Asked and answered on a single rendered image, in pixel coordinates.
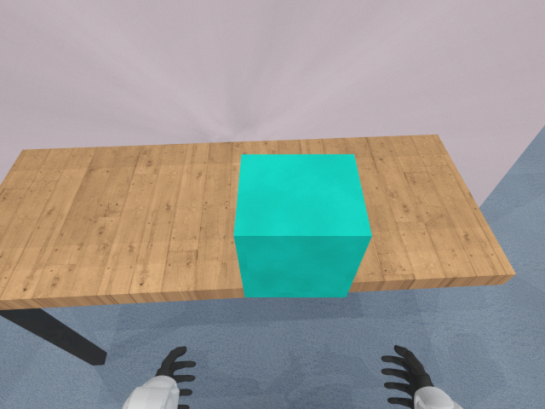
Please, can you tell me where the robot right forearm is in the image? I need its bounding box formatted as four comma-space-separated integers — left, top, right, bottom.
414, 386, 462, 409

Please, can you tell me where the robot left forearm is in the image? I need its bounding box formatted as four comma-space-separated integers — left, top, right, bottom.
122, 376, 180, 409

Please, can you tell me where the robot right hand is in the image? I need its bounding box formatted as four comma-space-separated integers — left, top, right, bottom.
381, 345, 434, 409

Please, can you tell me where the table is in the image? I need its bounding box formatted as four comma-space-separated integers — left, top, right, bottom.
0, 135, 516, 366

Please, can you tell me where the carton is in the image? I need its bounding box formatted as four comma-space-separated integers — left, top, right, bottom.
234, 154, 372, 297

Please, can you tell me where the robot left hand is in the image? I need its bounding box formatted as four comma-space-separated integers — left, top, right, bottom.
155, 346, 196, 409

